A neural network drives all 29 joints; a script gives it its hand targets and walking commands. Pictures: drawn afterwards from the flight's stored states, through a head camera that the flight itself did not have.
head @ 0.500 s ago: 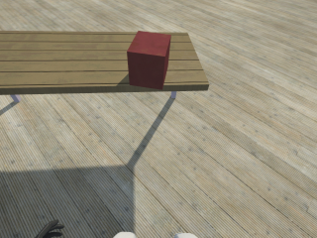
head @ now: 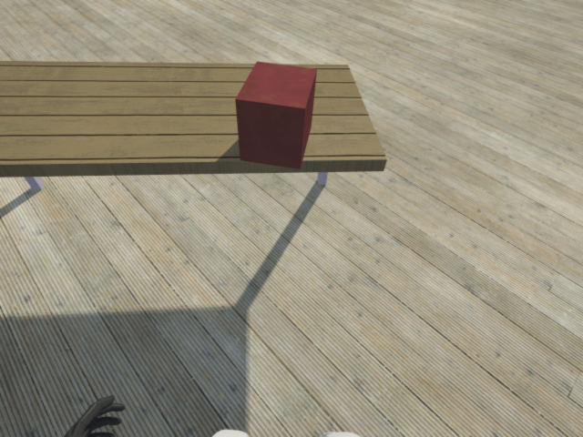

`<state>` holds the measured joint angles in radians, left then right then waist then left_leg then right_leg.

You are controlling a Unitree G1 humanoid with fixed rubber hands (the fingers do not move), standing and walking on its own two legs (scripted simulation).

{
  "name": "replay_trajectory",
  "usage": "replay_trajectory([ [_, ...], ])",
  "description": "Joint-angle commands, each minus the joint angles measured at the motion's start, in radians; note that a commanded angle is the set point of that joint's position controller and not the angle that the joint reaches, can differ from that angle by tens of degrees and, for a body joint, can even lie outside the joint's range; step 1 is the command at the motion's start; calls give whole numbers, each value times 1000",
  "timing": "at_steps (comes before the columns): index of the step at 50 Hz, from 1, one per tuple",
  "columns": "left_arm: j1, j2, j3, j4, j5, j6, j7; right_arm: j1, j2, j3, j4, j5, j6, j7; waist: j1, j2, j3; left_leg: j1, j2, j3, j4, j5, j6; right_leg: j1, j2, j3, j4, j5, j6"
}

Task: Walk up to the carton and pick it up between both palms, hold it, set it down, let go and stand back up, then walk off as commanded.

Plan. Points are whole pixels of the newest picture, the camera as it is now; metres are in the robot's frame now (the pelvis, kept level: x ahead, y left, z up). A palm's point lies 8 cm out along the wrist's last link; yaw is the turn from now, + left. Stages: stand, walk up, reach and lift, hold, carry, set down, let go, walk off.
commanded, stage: stand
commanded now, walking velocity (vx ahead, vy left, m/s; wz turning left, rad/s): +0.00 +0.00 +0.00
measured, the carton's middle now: (278, 114) +0.92 +0.05 -0.06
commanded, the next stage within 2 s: none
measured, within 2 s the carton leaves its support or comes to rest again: neither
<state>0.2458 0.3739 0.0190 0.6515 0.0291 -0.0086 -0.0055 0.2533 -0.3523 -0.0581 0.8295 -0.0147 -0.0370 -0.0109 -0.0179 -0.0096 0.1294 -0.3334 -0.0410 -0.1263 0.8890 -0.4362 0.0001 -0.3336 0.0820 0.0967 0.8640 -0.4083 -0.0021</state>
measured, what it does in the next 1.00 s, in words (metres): stands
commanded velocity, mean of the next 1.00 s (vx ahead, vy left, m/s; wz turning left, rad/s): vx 0.00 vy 0.00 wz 0.00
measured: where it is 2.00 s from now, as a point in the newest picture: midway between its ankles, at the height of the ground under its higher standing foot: outside the picture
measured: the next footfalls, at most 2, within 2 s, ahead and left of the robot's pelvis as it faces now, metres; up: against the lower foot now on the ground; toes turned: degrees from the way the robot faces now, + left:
none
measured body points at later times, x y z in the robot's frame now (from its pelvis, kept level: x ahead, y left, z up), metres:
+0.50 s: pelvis +0.00 +0.01 +0.01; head +0.00 +0.02 +0.45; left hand +0.14 +0.29 -0.09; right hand +0.08 -0.30 -0.10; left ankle +0.04 +0.14 -0.70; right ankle +0.04 -0.12 -0.70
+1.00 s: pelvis +0.00 +0.00 +0.01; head +0.01 +0.02 +0.46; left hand +0.13 +0.29 -0.09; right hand +0.09 -0.31 -0.09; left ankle +0.04 +0.14 -0.70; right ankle +0.04 -0.12 -0.70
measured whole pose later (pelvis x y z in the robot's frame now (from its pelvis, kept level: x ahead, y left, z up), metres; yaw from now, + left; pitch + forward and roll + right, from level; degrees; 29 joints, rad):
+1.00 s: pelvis +0.00 +0.00 +0.01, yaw +0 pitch -5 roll -1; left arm 0.22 0.37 0.00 0.69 0.03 -0.01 -0.01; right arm 0.22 -0.35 -0.06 0.85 -0.01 -0.03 0.00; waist -0.02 -0.01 0.12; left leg -0.33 -0.03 -0.13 0.82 -0.39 -0.01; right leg -0.32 0.08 0.10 0.77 -0.35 0.00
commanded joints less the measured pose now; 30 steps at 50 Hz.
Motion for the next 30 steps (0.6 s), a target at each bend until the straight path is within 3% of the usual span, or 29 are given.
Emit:
replay_trajectory([
  [1, -107, 245, 63, 21, -16, -58, 27, -91, -256, -41, -4, 8, -8, 5, 6, 47, -123, 41, 53, -90, -272, 95, 73, -32, -189, 282, -314, 84, -134],
  [2, -152, 246, 65, 13, -10, -59, 33, -74, -230, -41, -8, 5, -11, 9, -19, 12, -88, 58, 72, -99, -309, 104, 77, -75, -177, 255, -298, 70, -119],
  [3, -141, 209, 65, 11, -20, -58, 27, -81, -250, -42, -8, -9, -22, 6, 1, 49, -71, 44, 115, -178, -367, 61, 96, -95, -132, 183, -252, 71, -97],
  [5, -127, 200, 56, 29, -17, -43, 33, -156, -268, -46, -26, 4, -22, 9, 18, 79, -75, -27, 145, -222, -423, -25, 117, -25, -87, 103, -226, 33, -77],
  [6, -84, 210, 63, 35, -21, -49, 31, -158, -257, -38, -34, -4, -25, 7, 46, 83, -75, -56, 147, -214, -403, 1, 120, 40, -96, 110, -251, 45, -79],
  [7, -84, 201, 57, 27, -19, -56, 30, -165, -258, -40, -38, 6, -21, 9, 41, 54, -108, -82, 131, -203, -400, -1, 117, 78, -113, 109, -242, 89, -91],
  [8, -112, 208, 56, 28, -17, -56, 26, -181, -237, -33, -39, 9, -27, 8, 37, 57, -115, -62, 115, -184, -354, 55, 103, 50, -123, 153, -269, 79, -97],
  [10, -120, 236, 64, 20, -10, -55, 26, -142, -242, -30, -18, 6, -17, 11, 23, 29, -57, -48, 81, -140, -356, 34, 84, -19, -137, 203, -302, 17, -103],
  [11, -147, 221, 58, 19, -14, -50, 27, -148, -252, -32, -22, -4, -23, 11, 9, 77, -92, 14, 92, -163, -385, 30, 88, -38, -141, 189, -282, 50, -100],
  [12, -121, 209, 56, 26, -25, -51, 25, -141, -264, -39, -14, -7, -20, 8, 29, 83, -103, 10, 117, -179, -384, 91, 88, -15, -114, 139, -264, 72, -84],
  [14, -100, 215, 51, 42, -28, -54, 31, -162, -255, -46, -26, 6, -23, 13, 31, 38, -143, 8, 114, -166, -342, 139, 93, 43, -124, 141, -271, 165, -84],
  [15, -127, 227, 56, 41, -25, -56, 29, -152, -233, -42, -27, 8, -19, 5, 13, 60, -145, 28, 99, -149, -338, 160, 84, 27, -139, 175, -276, 177, -95],
  [16, -99, 220, 48, 38, -28, -60, 28, -160, -264, -35, -19, 2, -18, 5, 33, 93, -100, 11, 94, -149, -342, 172, 79, 12, -136, 171, -296, 151, -92],
  [17, -96, 223, 48, 39, -19, -55, 28, -159, -246, -41, -12, 7, -14, 6, 23, 0, -160, 43, 99, -132, -340, 160, 83, 36, -133, 165, -289, 164, -91],
  [18, -144, 230, 54, 35, -25, -50, 29, -145, -252, -37, -8, 12, -17, 9, 13, 11, -164, 23, 97, -121, -341, 171, 76, 46, -145, 162, -290, 149, -91],
  [19, -137, 214, 50, 30, -25, -56, 28, -143, -256, -37, -6, 3, -19, 7, 23, 33, -95, 31, 89, -135, -362, 152, 83, -24, -140, 175, -283, 123, -94],
  [20, -169, 220, 52, 32, -11, -49, 31, -138, -245, -37, 3, 6, -18, 7, 5, 20, -116, 31, 101, -153, -364, 137, 78, 4, -131, 169, -299, 121, -88],
  [21, -136, 210, 48, 35, -30, -48, 33, -133, -250, -32, -7, -3, -17, 8, 18, 83, -126, 44, 113, -169, -362, 130, 98, -13, -124, 157, -283, 128, -86],
  [22, -147, 235, 55, 33, -19, -48, 35, -158, -230, -31, -8, 3, -15, 12, 8, 67, -83, 3, 109, -146, -366, 133, 89, -27, -127, 167, -299, 84, -90],
  [24, -158, 197, 40, 31, -21, -47, 28, -160, -243, -30, -16, -4, -15, 10, 13, 25, -85, -10, 113, -175, -413, 18, 94, -13, -118, 163, -304, -6, -97],
  [25, -115, 205, 45, 44, -27, -43, 22, -156, -285, -37, -8, -8, -12, 13, 31, 69, -72, -7, 125, -181, -434, -60, 98, -31, -106, 130, -295, -19, -86],
  [26, -157, 198, 44, 35, -22, -46, 20, -154, -276, -45, -18, 1, -17, 11, 18, 87, -88, -36, 143, -219, -490, -105, 107, 10, -96, 100, -267, -23, -84],
  [27, -122, 192, 45, 47, -18, -46, 19, -179, -266, -35, -13, 0, -21, 10, 42, 84, -84, -60, 154, -228, -480, -96, 111, 45, -98, 91, -267, 3, -83],
  [29, -108, 234, 59, 69, -16, -45, 19, -148, -261, -33, 7, 0, -20, 12, 39, 61, -65, -76, 144, -223, -479, -69, 104, 68, -86, 105, -274, 14, -74],
  [30, -124, 213, 56, 50, -14, -45, 23, -161, -243, -25, -9, -4, -22, 12, 39, 84, -70, -56, 133, -210, -450, 13, 102, 60, -97, 101, -260, 82, -78],
])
